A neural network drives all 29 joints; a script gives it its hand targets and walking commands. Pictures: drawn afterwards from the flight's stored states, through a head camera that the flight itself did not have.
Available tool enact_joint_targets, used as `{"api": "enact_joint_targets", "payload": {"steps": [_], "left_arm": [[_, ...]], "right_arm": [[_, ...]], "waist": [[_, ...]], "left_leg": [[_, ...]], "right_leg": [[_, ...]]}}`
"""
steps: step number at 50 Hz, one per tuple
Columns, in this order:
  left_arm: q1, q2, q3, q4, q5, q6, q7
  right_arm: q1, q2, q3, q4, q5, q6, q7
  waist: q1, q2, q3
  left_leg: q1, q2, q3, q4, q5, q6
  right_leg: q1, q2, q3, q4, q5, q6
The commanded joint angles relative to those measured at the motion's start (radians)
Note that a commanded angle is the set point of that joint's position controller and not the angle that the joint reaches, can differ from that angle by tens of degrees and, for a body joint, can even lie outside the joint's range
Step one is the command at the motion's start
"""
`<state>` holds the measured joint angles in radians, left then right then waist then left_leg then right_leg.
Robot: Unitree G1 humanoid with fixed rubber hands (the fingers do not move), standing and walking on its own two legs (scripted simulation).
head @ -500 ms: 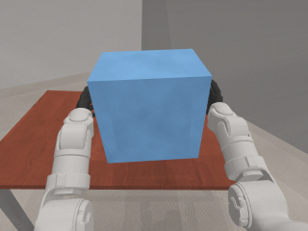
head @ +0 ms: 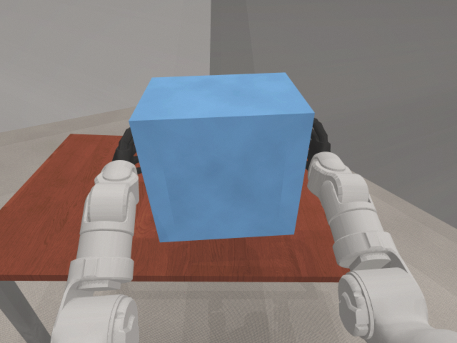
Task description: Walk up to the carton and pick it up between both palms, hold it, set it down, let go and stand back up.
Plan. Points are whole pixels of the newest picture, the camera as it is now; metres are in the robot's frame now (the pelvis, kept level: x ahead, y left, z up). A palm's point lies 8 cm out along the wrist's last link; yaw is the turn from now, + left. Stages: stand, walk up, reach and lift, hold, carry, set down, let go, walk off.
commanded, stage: hold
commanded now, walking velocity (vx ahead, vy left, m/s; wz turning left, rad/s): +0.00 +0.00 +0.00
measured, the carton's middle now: (223, 156) +0.39 +0.02 +0.21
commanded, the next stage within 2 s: set down in 0.04 s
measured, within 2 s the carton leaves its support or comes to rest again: neither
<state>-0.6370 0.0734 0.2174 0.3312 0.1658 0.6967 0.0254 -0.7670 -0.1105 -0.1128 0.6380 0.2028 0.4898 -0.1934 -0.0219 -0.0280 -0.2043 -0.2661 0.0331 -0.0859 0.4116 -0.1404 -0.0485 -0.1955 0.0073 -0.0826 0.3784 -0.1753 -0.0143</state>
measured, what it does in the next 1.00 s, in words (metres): stands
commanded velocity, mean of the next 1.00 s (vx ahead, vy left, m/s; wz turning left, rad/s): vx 0.00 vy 0.00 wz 0.00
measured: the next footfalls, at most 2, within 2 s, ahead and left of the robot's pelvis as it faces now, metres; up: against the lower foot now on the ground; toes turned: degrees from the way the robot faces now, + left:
none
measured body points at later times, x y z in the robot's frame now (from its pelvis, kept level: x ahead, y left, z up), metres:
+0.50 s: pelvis +0.02 -0.01 +0.00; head -0.04 +0.02 +0.45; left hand +0.41 +0.18 +0.19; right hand +0.41 -0.16 +0.20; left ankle +0.05 +0.14 -0.74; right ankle +0.02 -0.11 -0.74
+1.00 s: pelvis +0.03 -0.01 +0.00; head -0.02 +0.02 +0.45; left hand +0.41 +0.18 +0.15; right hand +0.42 -0.16 +0.17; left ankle +0.05 +0.14 -0.74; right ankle +0.02 -0.11 -0.74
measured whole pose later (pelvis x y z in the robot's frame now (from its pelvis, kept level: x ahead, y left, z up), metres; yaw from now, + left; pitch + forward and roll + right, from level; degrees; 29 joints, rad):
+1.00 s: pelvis +0.03 -0.01 +0.00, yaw +0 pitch -1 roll +0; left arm -0.57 0.02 0.32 0.43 0.23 0.40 -0.01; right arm -0.71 -0.04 -0.16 0.78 -0.01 0.10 -0.12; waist -0.02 -0.05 -0.09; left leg -0.17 0.03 -0.09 0.35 -0.15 -0.05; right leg -0.12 0.01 -0.08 0.35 -0.20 -0.01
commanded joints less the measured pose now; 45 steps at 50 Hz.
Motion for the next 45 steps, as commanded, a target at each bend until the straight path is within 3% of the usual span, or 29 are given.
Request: {"api": "enact_joint_targets", "payload": {"steps": [1, 2, 3, 4, 8, 12, 16, 19, 22, 24, 26, 29, 33, 35, 41, 45], "left_arm": [[-0.9, -0.66, -0.437, -0.335, -0.214, -0.122, -0.173], [-0.885, -0.657, -0.437, -0.324, -0.215, -0.118, -0.174], [-0.871, -0.656, -0.412, -0.281, -0.187, -0.116, -0.18], [-0.911, -0.662, -0.42, -0.274, -0.193, -0.122, -0.182], [-0.944, -0.676, -0.409, -0.242, -0.189, -0.159, -0.187], [-0.951, -0.625, -0.302, -0.156, -0.115, -0.205, -0.208], [-0.869, -0.577, -0.189, 0.024, -0.018, -0.231, -0.256], [-0.805, -0.575, -0.19, 0.038, 0.007, -0.253, -0.268], [-0.737, -0.581, -0.208, 0.023, 0.015, -0.273, -0.263], [-0.728, -0.603, -0.261, -0.038, -0.012, -0.297, -0.248], [-0.717, -0.617, -0.317, -0.118, -0.035, -0.327, -0.229], [-0.731, -0.621, -0.383, -0.202, -0.07, -0.362, -0.209], [-0.716, -0.602, -0.418, -0.257, -0.078, -0.37, -0.199], [-0.751, -0.615, -0.467, -0.301, -0.103, -0.38, -0.185], [-0.78, -0.608, -0.452, -0.242, -0.099, -0.397, -0.169], [-0.782, -0.577, -0.361, -0.114, -0.06, -0.397, -0.18]], "right_arm": [[-0.814, 0.685, 0.364, -0.352, 0.132, -0.06, 0.123], [-0.817, 0.687, 0.368, -0.358, 0.135, -0.061, 0.123], [-0.813, 0.693, 0.387, -0.364, 0.149, -0.078, 0.124], [-0.837, 0.687, 0.365, -0.347, 0.136, -0.087, 0.126], [-0.905, 0.685, 0.334, -0.339, 0.092, -0.149, 0.139], [-0.881, 0.647, 0.225, -0.182, -0.02, -0.224, 0.165], [-0.852, 0.611, 0.09, -0.069, -0.132, -0.31, 0.189], [-0.854, 0.563, 0.076, -0.068, -0.154, -0.378, 0.192], [-0.857, 0.566, 0.131, -0.142, -0.135, -0.436, 0.182], [-0.829, 0.572, 0.176, -0.177, -0.123, -0.46, 0.174], [-0.809, 0.591, 0.246, -0.228, -0.096, -0.485, 0.166], [-0.739, 0.622, 0.324, -0.265, -0.071, -0.49, 0.148], [-0.662, 0.64, 0.343, -0.235, -0.068, -0.468, 0.144], [-0.674, 0.636, 0.332, -0.261, -0.068, -0.474, 0.146], [-0.67, 0.626, 0.274, -0.196, -0.114, -0.474, 0.161], [-0.65, 0.606, 0.18, -0.052, -0.174, -0.47, 0.189]], "waist": [[-0.11, 0.077, -0.306], [-0.103, 0.077, -0.31], [-0.026, 0.051, -0.296], [-0.053, 0.035, -0.299], [-0.033, 0.053, -0.303], [-0.031, 0.06, -0.213], [-0.031, 0.059, -0.114], [-0.026, 0.072, -0.123], [-0.003, 0.049, -0.197], [-0.019, 0.05, -0.272], [-0.016, 0.049, -0.357], [-0.035, 0.038, -0.42], [-0.036, 0.06, -0.354], [-0.056, 0.084, -0.378], [-0.058, 0.097, -0.339], [-0.041, 0.095, -0.21]], "left_leg": [[0.231, -0.091, 0.055, -0.081, 0.129, 0.027], [0.228, -0.092, 0.055, -0.081, 0.134, 0.026], [0.256, -0.096, 0.068, -0.104, 0.11, 0.046], [0.264, -0.097, 0.068, -0.108, 0.092, 0.046], [0.263, -0.089, 0.067, -0.106, 0.081, 0.038], [0.252, -0.084, 0.089, -0.139, -0.001, 0.039], [0.236, -0.079, 0.123, -0.17, -0.077, 0.044], [0.276, -0.075, 0.139, -0.163, 0.008, 0.033], [0.324, -0.079, 0.142, -0.13, 0.155, 0.029], [0.373, -0.079, 0.135, -0.101, 0.25, 0.016], [0.422, -0.079, 0.126, -0.061, 0.376, -0.001], [0.439, -0.085, 0.116, -0.031, 0.46, -0.012], [0.45, -0.084, 0.114, -0.036, 0.448, -0.021], [0.467, -0.079, 0.108, -0.027, 0.468, -0.032], [0.449, -0.072, 0.105, -0.037, 0.393, -0.035], [0.389, -0.067, 0.127, -0.094, 0.203, -0.019]], "right_leg": [[0.222, 0.031, 0.071, -0.094, 0.181, 0.058], [0.225, 0.033, 0.069, -0.093, 0.184, 0.058], [0.275, 0.039, 0.054, -0.121, 0.152, 0.058], [0.264, 0.034, 0.047, -0.121, 0.14, 0.064], [0.23, 0.036, 0.038, -0.125, 0.092, 0.057], [0.213, 0.022, 0.027, -0.142, -0.01, 0.061], [0.215, 0.008, 0.004, -0.153, -0.109, 0.064], [0.258, 0.007, -0.008, -0.152, -0.022, 0.067], [0.307, 0.016, -0.022, -0.137, 0.134, 0.075], [0.322, 0.026, -0.03, -0.127, 0.234, 0.08], [0.36, 0.027, -0.028, -0.103, 0.393, 0.081], [0.401, 0.027, -0.019, -0.076, 0.556, 0.091], [0.383, 0.03, -0.014, -0.073, 0.545, 0.087], [0.356, 0.033, -0.023, -0.072, 0.522, 0.082], [0.27, 0.036, -0.023, -0.095, 0.384, 0.066], [0.21, 0.025, -0.024, -0.117, 0.178, 0.066]]}}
